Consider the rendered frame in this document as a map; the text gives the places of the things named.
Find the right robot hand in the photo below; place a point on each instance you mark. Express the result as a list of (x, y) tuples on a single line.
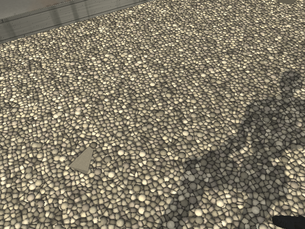
[(289, 222)]

